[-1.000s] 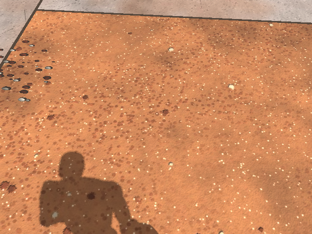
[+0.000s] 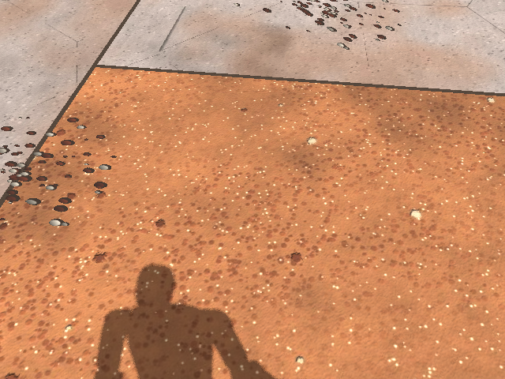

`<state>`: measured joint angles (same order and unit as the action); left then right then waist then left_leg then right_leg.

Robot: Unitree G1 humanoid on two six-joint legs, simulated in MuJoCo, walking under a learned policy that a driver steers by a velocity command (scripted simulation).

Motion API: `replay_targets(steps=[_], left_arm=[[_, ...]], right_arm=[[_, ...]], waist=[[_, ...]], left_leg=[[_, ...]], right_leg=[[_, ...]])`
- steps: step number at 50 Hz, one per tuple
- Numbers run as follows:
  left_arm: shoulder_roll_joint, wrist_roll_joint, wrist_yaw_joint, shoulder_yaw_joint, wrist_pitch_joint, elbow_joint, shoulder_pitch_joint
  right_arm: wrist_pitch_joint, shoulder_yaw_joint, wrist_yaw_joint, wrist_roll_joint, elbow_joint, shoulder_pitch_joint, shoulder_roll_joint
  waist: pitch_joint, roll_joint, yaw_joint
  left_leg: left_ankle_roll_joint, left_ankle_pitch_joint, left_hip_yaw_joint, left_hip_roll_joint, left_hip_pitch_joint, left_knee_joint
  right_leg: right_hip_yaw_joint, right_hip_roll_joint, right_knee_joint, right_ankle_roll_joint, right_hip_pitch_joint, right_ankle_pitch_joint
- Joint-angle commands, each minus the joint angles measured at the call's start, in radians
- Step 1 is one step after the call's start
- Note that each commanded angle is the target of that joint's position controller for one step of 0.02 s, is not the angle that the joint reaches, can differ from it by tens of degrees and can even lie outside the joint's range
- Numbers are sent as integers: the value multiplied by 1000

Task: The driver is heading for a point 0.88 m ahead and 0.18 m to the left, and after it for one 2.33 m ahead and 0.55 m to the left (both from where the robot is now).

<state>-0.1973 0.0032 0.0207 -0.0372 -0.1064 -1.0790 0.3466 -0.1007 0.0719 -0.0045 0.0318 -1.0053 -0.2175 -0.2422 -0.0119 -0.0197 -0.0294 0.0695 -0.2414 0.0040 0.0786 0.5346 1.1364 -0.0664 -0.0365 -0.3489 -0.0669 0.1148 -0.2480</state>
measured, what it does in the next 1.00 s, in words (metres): walks ahead: left foot, then right foot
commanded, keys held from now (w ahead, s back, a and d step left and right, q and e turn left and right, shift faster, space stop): w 0.92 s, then w+q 0.08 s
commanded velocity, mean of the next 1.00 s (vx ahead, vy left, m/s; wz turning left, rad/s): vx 0.48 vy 0.00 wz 0.01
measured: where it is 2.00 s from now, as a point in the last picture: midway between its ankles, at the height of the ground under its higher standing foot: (265, 240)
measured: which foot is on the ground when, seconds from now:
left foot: up 0.00-0.32, down 0.34-0.90, up 0.92-1.00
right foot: down 0.00-0.34, up 0.36-0.88, down 0.90-1.00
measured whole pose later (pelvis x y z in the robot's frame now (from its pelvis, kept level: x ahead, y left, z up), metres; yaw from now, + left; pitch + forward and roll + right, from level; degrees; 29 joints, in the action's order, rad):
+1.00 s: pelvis +0.56 +0.00 -0.02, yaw +1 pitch +2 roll +1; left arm -0.24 0.01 0.03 -0.06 -0.11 -0.90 0.09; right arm -0.09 0.05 0.00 0.03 -1.02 -0.34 -0.25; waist 0.03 -0.02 0.02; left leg 0.05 -0.45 -0.05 0.00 0.29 1.12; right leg -0.07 0.00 -0.54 -0.05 0.43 -0.15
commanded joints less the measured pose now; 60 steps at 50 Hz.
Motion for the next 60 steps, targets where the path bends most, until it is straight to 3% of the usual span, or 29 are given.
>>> replay_targets(steps=[1,7,12,14,15,16,17,18,19,20,21,22,24,25,27,30,34,40,43,44,45,46,47,48,49,50,52,54,60], left_arm=[[-117,-6,-12,-9,-1,22,57],[-156,-3,-35,-18,5,31,96],[-156,11,-37,-31,17,9,141],[-180,9,-38,-41,24,18,114],[-193,6,-38,-46,29,22,100],[-184,2,-37,-42,37,29,81],[-160,-8,-33,-29,38,52,70],[-10,0,-19,11,17,62,201],[-66,24,-11,0,-16,50,154],[-138,49,-10,-20,-31,92,46],[-156,48,-19,-23,-36,112,-21],[-154,33,-30,-33,-30,115,-47],[-110,21,-39,-38,3,106,7],[-91,21,-41,-36,14,105,17],[-100,15,-45,-41,27,131,-40],[-114,1,-44,-47,26,177,-169],[-92,6,-28,-38,15,214,-303],[-93,20,8,-22,3,275,-459],[-138,22,20,-36,-7,273,-389],[-168,19,18,-54,-9,242,-281],[-225,15,11,-81,-9,185,-94],[-319,-5,3,-105,-7,152,76],[-314,-2,8,-97,-3,140,114],[-228,5,6,-72,-6,146,73],[-192,7,2,-60,-8,168,-24],[-160,-1,3,-49,-11,182,-105],[-108,-18,8,-35,-19,175,-165],[-116,-20,3,-39,-23,155,-149],[-157,-25,-31,-48,-20,136,-104]], right_arm=[[5,13,4,-10,57,43,-36],[5,-10,18,-8,149,292,-18],[-7,-17,47,0,199,385,-39],[-12,-3,53,0,197,330,-76],[-12,13,50,-1,178,248,-108],[-9,38,43,-1,127,74,-149],[-5,58,33,-11,81,-120,-209],[-2,71,33,-33,54,-226,-283],[-2,44,35,-31,54,-212,-203],[-8,29,36,-18,66,-105,-156],[-13,15,38,-18,92,-2,-116],[-19,6,43,-30,98,59,-88],[-25,-7,52,-43,84,81,-52],[-25,-6,49,-40,74,62,-59],[-25,-1,34,-40,58,23,-95],[-19,4,10,-37,43,-48,-123],[-10,3,-2,-26,32,-119,-132],[13,12,-6,-17,-8,-214,-148],[27,23,-10,-14,-4,-183,-171],[32,22,-10,-13,4,-156,-171],[34,11,-9,-18,15,-146,-143],[25,-12,-5,-32,39,-214,-72],[-1,-39,4,-23,28,-275,10],[-18,-9,7,11,36,-184,-103],[-25,0,5,25,65,-102,-137],[-22,4,-4,16,69,-64,-134],[9,14,-9,5,58,-94,-95],[34,13,-9,9,51,-118,-55],[41,21,4,-8,113,26,-54]], waist=[[77,77,11],[133,84,-34],[157,87,-31],[97,114,17],[32,138,65],[-65,140,151],[-195,84,221],[-371,-189,140],[-390,-178,165],[-215,-149,140],[-122,-49,105],[-66,1,66],[-37,-40,5],[-22,-47,-3],[21,-44,-5],[53,-24,27],[67,-31,68],[109,-34,111],[62,-69,50],[-4,-74,-13],[-122,-53,-89],[-291,109,-97],[-401,298,-72],[-305,211,-93],[-171,163,-72],[-107,85,-38],[-40,108,26],[-8,109,45],[51,73,30]], left_leg=[[-19,100,-14,55,228,-86],[-47,308,32,8,165,-470],[2,275,23,-9,165,-593],[32,210,47,-49,43,-610],[50,180,73,-85,-81,-602],[78,179,93,-118,-301,-609],[134,150,-73,25,-633,-574],[301,-104,-602,293,-975,-694],[291,-187,-797,309,-968,-848],[232,-155,-633,277,-828,-864],[198,-48,-480,243,-646,-887],[176,47,-376,207,-489,-915],[159,99,-256,149,-336,-967],[167,111,-223,138,-300,-990],[178,129,-179,131,-270,-1029],[172,170,-155,133,-331,-1046],[134,206,-83,104,-387,-1042],[127,238,-77,169,-572,-964],[99,471,-74,190,-618,-858],[79,648,-41,159,-603,-733],[48,675,3,101,-502,-515],[-11,358,56,-3,-164,-130],[-37,-326,-53,-145,106,112],[-12,-315,-151,-90,215,217],[4,-218,-122,-37,251,210],[5,-122,-106,12,200,157],[5,-27,-117,62,88,71],[0,9,-117,67,75,38],[-27,284,-123,42,197,-224]], right_leg=[[219,251,203,-125,-99,319],[132,230,263,-118,-46,291],[111,291,207,-108,-197,372],[95,301,113,-89,-241,626],[83,293,10,-77,-248,813],[49,249,-188,-52,-196,908],[29,203,-488,-20,40,680],[52,0,-897,46,431,-28],[217,-12,-1045,21,550,-297],[194,49,-1081,2,643,-241],[164,110,-1036,-5,611,-135],[149,151,-970,-5,553,-64],[154,194,-888,-8,440,-15],[146,202,-856,-4,431,-13],[134,213,-775,17,483,45],[129,216,-597,48,602,205],[88,172,-358,54,580,370],[70,135,-194,33,604,285],[40,91,-153,-9,458,173],[8,53,-134,-32,300,173],[25,62,-156,-69,31,196],[365,312,-167,-185,-364,147],[767,455,-1,-272,-549,-12],[707,422,32,-217,-481,-83],[543,400,51,-172,-328,-15],[431,366,86,-148,-175,61],[275,305,158,-115,1,123],[183,287,199,-117,56,188],[-1,268,235,-93,12,332]])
